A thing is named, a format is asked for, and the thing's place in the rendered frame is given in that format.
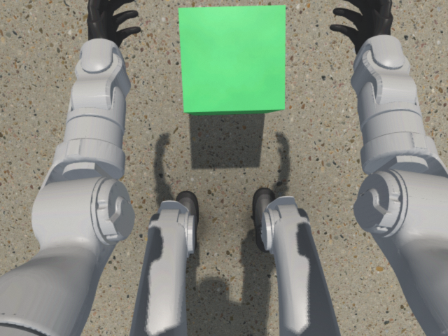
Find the robot left upper arm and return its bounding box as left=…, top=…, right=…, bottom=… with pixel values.
left=0, top=176, right=135, bottom=336

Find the robot right upper arm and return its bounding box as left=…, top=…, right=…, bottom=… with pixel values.
left=353, top=169, right=448, bottom=336

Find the robot left forearm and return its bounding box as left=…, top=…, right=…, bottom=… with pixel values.
left=31, top=38, right=131, bottom=237

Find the right robot hand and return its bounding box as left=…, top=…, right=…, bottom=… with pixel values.
left=330, top=0, right=393, bottom=55

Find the robot right forearm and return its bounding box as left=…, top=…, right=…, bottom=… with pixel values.
left=351, top=35, right=448, bottom=178

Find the left robot hand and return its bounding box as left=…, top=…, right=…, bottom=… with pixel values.
left=87, top=0, right=141, bottom=47

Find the carton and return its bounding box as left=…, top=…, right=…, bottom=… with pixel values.
left=178, top=5, right=286, bottom=116

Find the robot right shin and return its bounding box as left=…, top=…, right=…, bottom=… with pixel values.
left=260, top=196, right=311, bottom=242

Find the left robot foot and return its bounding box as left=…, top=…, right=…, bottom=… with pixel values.
left=176, top=191, right=199, bottom=256

